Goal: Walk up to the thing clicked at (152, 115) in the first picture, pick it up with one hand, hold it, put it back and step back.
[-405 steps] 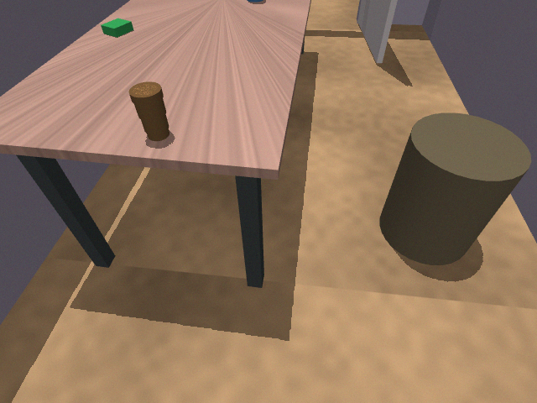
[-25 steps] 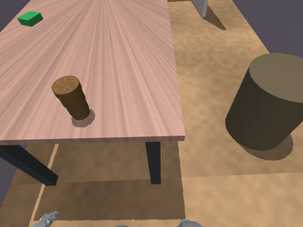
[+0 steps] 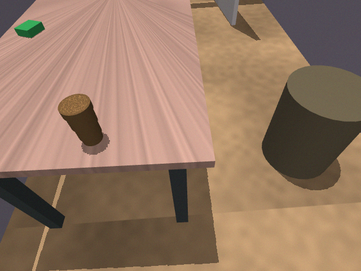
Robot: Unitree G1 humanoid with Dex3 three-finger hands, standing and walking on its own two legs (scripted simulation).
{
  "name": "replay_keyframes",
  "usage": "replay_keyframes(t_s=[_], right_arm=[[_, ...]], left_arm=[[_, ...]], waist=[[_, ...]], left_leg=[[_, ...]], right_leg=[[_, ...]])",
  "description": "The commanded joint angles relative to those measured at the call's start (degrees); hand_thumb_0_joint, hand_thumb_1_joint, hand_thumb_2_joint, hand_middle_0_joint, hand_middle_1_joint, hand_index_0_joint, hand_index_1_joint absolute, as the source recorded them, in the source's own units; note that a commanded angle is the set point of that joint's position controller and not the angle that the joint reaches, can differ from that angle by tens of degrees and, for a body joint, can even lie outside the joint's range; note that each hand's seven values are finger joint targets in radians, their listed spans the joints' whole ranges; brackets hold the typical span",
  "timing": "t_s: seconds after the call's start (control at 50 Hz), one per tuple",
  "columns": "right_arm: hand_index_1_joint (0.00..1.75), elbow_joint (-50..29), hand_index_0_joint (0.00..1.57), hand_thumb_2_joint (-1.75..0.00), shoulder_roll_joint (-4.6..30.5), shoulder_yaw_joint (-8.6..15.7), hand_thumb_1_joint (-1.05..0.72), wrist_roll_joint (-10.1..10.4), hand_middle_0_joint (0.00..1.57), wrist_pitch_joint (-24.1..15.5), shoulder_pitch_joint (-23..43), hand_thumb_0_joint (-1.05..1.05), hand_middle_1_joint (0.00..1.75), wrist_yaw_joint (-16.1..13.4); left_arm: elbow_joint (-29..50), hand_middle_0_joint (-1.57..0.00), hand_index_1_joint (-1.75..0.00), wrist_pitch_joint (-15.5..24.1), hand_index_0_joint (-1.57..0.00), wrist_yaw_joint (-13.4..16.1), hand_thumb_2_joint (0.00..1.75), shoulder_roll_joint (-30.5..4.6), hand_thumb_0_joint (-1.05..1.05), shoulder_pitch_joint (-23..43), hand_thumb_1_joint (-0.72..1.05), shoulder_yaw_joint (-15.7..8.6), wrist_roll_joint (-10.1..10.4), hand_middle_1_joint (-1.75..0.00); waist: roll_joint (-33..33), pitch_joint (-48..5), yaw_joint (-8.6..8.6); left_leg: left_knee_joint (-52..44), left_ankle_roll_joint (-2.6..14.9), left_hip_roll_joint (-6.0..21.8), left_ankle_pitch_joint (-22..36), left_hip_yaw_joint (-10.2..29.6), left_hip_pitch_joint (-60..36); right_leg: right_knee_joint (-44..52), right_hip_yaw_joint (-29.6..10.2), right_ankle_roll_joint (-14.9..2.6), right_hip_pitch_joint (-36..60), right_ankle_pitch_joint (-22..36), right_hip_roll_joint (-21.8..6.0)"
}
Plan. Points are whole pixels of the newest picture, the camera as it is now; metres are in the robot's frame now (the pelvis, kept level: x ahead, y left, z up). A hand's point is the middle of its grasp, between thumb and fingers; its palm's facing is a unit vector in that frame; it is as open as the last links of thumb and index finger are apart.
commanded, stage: walk up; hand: left
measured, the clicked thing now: (84, 122) +0.46 +0.26 +0.05
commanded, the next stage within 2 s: stand in 1.32 s
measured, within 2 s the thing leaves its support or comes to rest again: neither
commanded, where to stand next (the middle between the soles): +0.07 +0.04 m, yaw +2 degrees
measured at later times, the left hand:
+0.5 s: hand out of the picture +0.08 +0.29 -0.12, palm faces +0.02 -0.94 -0.34, open 7.4 cm
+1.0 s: hand out of the picture +0.08 +0.28 -0.12, palm faces +0.01 -0.94 -0.34, open 7.4 cm
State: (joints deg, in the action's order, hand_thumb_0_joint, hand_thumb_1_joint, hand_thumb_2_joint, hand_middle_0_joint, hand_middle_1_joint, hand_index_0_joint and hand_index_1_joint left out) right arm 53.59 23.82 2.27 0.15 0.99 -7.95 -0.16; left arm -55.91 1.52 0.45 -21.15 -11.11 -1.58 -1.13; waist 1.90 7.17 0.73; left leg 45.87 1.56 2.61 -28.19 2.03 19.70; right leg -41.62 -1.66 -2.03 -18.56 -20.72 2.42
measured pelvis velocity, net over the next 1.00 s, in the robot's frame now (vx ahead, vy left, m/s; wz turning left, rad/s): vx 0.01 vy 0.03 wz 0.01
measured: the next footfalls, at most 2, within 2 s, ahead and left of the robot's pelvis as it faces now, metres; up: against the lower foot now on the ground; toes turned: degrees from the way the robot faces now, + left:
none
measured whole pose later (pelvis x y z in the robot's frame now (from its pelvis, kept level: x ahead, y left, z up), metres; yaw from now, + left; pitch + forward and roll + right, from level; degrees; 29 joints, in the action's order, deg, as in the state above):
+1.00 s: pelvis +0.01 +0.03 +0.03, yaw +1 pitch -2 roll +0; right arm 65.4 20.0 1.1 -0.2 -0.5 -4.6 0.8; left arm -67.2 0.4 -0.3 -19.2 -4.7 -0.9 -0.3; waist 0.7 3.2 0.2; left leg 19.1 -0.9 0.9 -10.4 0.6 6.6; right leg -19.1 -2.4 1.2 -7.2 -9.7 -0.6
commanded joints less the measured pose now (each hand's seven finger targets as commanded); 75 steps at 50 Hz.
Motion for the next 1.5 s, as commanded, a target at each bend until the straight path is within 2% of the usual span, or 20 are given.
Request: replay_keyframes(t_s=[0.0, 0.02, 0.04, 0.06, 0.08, 0.12, 0.16, 0.24, 0.34, 0.46, 0.52, 0.6, 0.7, 0.84, 0.92, 1.26, 1.32, 1.36, 1.4, 1.48], right_arm=[[0.30, -0.7, 0.20, -0.90, 8.5, 1.8, -0.90, -0.1, 0.20, -2.5, -2.8, 0.00, 0.30, -0.6], [0.30, 0.0, 0.20, -0.90, 8.8, 2.1, -0.90, -0.4, 0.20, -2.9, -3.3, 0.00, 0.30, -0.7], [0.30, 0.0, 0.20, -0.90, 10.8, 2.4, -0.90, -0.8, 0.20, -3.2, -1.5, 0.00, 0.30, -0.7], [0.30, -0.2, 0.20, -0.90, 12.1, 2.5, -0.90, -0.3, 0.20, -3.2, 2.1, 0.00, 0.30, -0.3], [0.30, -0.1, 0.20, -0.90, 11.4, 2.0, -0.90, -0.3, 0.20, -3.0, 3.4, 0.00, 0.30, 0.0], [0.30, 1.5, 0.20, -0.90, 9.9, 1.2, -0.90, -0.4, 0.20, -2.7, 3.1, 0.00, 0.30, 0.2], [0.30, 2.8, 0.20, -0.90, 10.0, 0.8, -0.90, -0.5, 0.20, -2.7, 3.7, 0.00, 0.30, 0.4], [0.30, 4.7, 0.20, -0.90, 9.7, 0.3, -0.90, -0.6, 0.20, -3.3, 4.4, 0.00, 0.30, 0.5], [0.30, 6.0, 0.20, -0.90, 9.5, 0.2, -0.90, -0.6, 0.20, -3.7, 6.0, 0.00, 0.30, 0.3], [0.30, 7.0, 0.20, -0.90, 8.9, 0.6, -0.90, -0.6, 0.20, -3.5, 5.3, 0.00, 0.30, 0.1], [0.30, 7.3, 0.20, -0.90, 8.6, 0.7, -0.90, -0.5, 0.20, -3.4, 5.8, 0.00, 0.30, 0.1], [0.30, 7.6, 0.20, -0.90, 8.6, 0.7, -0.90, -0.5, 0.20, -3.3, 5.8, 0.00, 0.30, 0.1], [0.30, 8.1, 0.20, -0.90, 8.7, 0.9, -0.90, -0.5, 0.20, -3.1, 6.0, 0.00, 0.30, 0.1], [0.30, 8.4, 0.20, -0.90, 8.5, 0.9, -0.90, -0.3, 0.20, -3.1, 5.7, 0.00, 0.30, 0.0], [0.30, 8.4, 0.20, -0.90, 8.3, 1.0, -0.90, -0.3, 0.20, -2.9, 5.8, 0.00, 0.30, -0.1], [0.30, 8.1, 0.20, -0.90, 7.9, 0.8, -0.90, -0.5, 0.20, -2.5, 5.5, 0.00, 0.30, -0.1], [0.30, 7.9, 0.20, -0.90, 8.5, 0.7, -0.90, -0.7, 0.20, -2.6, 5.6, 0.00, 0.30, -0.2], [0.30, 7.9, 0.20, -0.90, 8.6, 0.7, -0.90, -0.6, 0.20, -2.5, 5.2, 0.00, 0.30, -0.2], [0.30, 7.8, 0.20, -0.90, 8.5, 0.7, -0.90, -0.6, 0.20, -2.5, 5.5, 0.00, 0.30, -0.1], [0.30, 7.7, 0.20, -0.90, 8.5, 0.4, -0.90, -0.6, 0.20, -2.5, 5.0, 0.00, 0.30, 0.0]], left_arm=[[4.5, -0.20, -0.30, 1.9, -0.20, 0.8, 0.90, -14.3, 0.00, 5.0, 0.90, -3.2, 0.5, -0.30], [4.7, -0.20, -0.30, 1.6, -0.20, 0.7, 0.90, -13.5, 0.00, 6.1, 0.90, -3.0, 0.8, -0.30], [4.3, -0.20, -0.30, 1.3, -0.20, 0.6, 0.90, -11.9, 0.00, 5.4, 0.90, -2.6, 1.3, -0.30], [2.5, -0.20, -0.30, 0.9, -0.20, 0.6, 0.90, -12.1, 0.00, 4.6, 0.90, -2.7, 1.5, -0.30], [1.8, -0.20, -0.30, 0.9, -0.20, 0.5, 0.90, -12.4, 0.00, 5.1, 0.90, -2.6, 1.0, -0.30], [0.8, -0.20, -0.30, 1.0, -0.20, 0.2, 0.90, -12.8, 0.00, 7.5, 0.90, -2.7, 0.7, -0.30], [-0.1, -0.20, -0.30, 1.0, -0.20, 0.0, 0.90, -12.7, 0.00, 8.3, 0.90, -2.4, 0.7, -0.30], [-2.3, -0.20, -0.30, 0.8, -0.20, -0.4, 0.90, -11.3, 0.00, 9.1, 0.90, -2.1, 1.0, -0.30], [-4.7, -0.20, -0.30, 0.4, -0.20, -0.7, 0.90, -10.8, 0.00, 8.9, 0.90, -1.9, 1.3, -0.30], [-6.0, -0.20, -0.30, 0.5, -0.20, -0.6, 0.90, -10.6, 0.00, 10.4, 0.90, -1.6, 1.1, -0.30], [-6.5, -0.20, -0.30, 0.6, -0.20, -0.6, 0.90, -10.5, 0.00, 10.2, 0.90, -1.4, 0.9, -0.30], [-7.0, -0.20, -0.30, 0.5, -0.20, -0.5, 0.90, -10.5, 0.00, 10.3, 0.90, -1.3, 0.9, -0.30], [-7.6, -0.20, -0.30, 0.3, -0.20, -0.4, 0.90, -10.4, 0.00, 10.1, 0.90, -1.2, 0.8, -0.30], [-7.8, -0.20, -0.30, 0.4, -0.20, -0.3, 0.90, -10.4, 0.00, 9.8, 0.90, -1.3, 0.8, -0.30], [-7.9, -0.20, -0.30, 0.4, -0.20, -0.1, 0.90, -10.2, 0.00, 9.7, 0.90, -1.4, 0.9, -0.30], [-6.7, -0.20, -0.30, 0.3, -0.20, 0.0, 0.90, -10.3, 0.00, 10.4, 0.90, -1.7, 0.6, -0.30], [-6.7, -0.20, -0.30, 0.5, -0.20, 0.3, 0.90, -11.0, 0.00, 9.3, 0.90, -1.6, 0.7, -0.30], [-6.5, -0.20, -0.30, 0.4, -0.20, 0.3, 0.90, -10.9, 0.00, 9.2, 0.90, -1.5, 0.7, -0.30], [-6.3, -0.20, -0.30, 0.5, -0.20, 0.3, 0.90, -10.9, 0.00, 9.3, 0.90, -1.4, 0.8, -0.30], [-6.0, -0.20, -0.30, 0.4, -0.20, 0.1, 0.90, -11.1, 0.00, 8.8, 0.90, -1.3, 0.7, -0.30]], waist=[[-10.3, -11.3, -2.01], [-9.2, -11.5, -2.68], [-4.7, -12.0, -1.66], [-2.5, -10.7, 0.20], [-2.5, -9.7, 0.30], [-3.8, -7.5, -0.59], [-2.1, -5.4, -0.58], [-1.3, -6.7, 0.04], [0.1, -6.8, 0.66], [-1.0, -8.0, -0.36], [-1.4, -9.0, -0.33], [-1.2, -8.7, -0.53], [-1.1, -7.8, -0.58], [-1.7, -10.0, -0.79], [-2.1, -9.6, -0.87], [-2.1, -9.3, -0.96], [-2.5, -9.2, -0.89], [-2.0, -9.1, -1.09], [-2.4, -9.6, -1.04], [-1.6, -9.4, -1.04]], left_leg=[[-11.9, -0.18, -0.4, 11.9, -1.3, -7.2], [-15.8, 0.41, 1.0, 19.9, 0.6, -11.8], [-17.7, 2.14, 4.9, 24.6, 6.6, -13.8], [-17.0, 3.67, 6.4, 20.3, 7.8, -9.6], [-17.5, 3.61, 6.7, 16.7, 7.3, -7.6], [-18.8, 1.54, 3.3, 12.6, 4.0, -6.9], [-21.4, 1.10, 3.1, 8.7, 4.2, -6.5], [-25.8, 0.94, 4.7, 12.0, 5.7, -6.9], [-29.3, 0.34, 5.2, 14.3, 5.7, -7.9], [-29.8, -0.16, 4.8, 17.4, 4.2, -9.9], [-29.9, -0.08, 4.8, 18.6, 3.9, -11.1], [-30.0, -0.18, 4.6, 19.3, 3.4, -11.8], [-30.9, -0.19, 4.6, 17.2, 3.9, -11.2], [-29.8, -0.30, 4.5, 23.4, 2.9, -13.9], [-29.4, -0.46, 4.4, 26.1, 2.8, -14.3], [-29.5, -0.62, 4.1, 25.6, 2.2, -14.1], [-29.3, -0.72, 4.9, 27.8, 3.0, -14.9], [-29.7, -0.75, 4.7, 26.2, 2.9, -14.5], [-29.4, -0.76, 4.9, 27.5, 3.0, -15.2], [-30.0, -0.67, 4.6, 24.9, 2.7, -14.0]], right_leg=[[9.7, -12.2, -5.85, 5.5, 34.6, -12.2], [9.5, -11.6, -4.29, 1.7, 29.5, -11.9], [9.7, -9.3, -1.66, -0.9, 21.0, -9.2], [11.5, -6.5, -0.64, 1.3, 8.9, -6.1], [14.1, -7.2, -0.59, 3.0, 4.1, -6.4], [17.8, -9.5, -1.35, 2.6, 0.6, -8.0], [20.5, -9.7, -1.40, 1.6, -2.6, -8.4], [21.0, -6.9, -0.57, 6.4, 2.4, -6.9], [22.2, -5.4, 0.30, 9.7, 8.8, -7.0], [24.4, -5.3, 0.77, 11.6, 11.9, -7.8], [24.7, -5.2, 1.11, 11.8, 13.6, -8.1], [25.1, -5.1, 1.37, 11.4, 14.2, -8.3], [25.5, -4.9, 1.45, 10.9, 13.2, -8.0], [25.2, -4.7, 1.47, 12.3, 17.6, -8.6], [25.1, -4.3, 1.61, 12.5, 19.3, -8.6], [25.6, -4.2, 1.52, 13.5, 20.3, -8.8], [25.4, -4.4, 1.31, 13.1, 22.0, -9.5], [25.7, -4.3, 1.38, 13.0, 20.5, -9.3], [25.5, -4.2, 1.20, 13.1, 21.0, -9.4], [25.7, -4.4, 1.16, 13.5, 19.6, -9.5]])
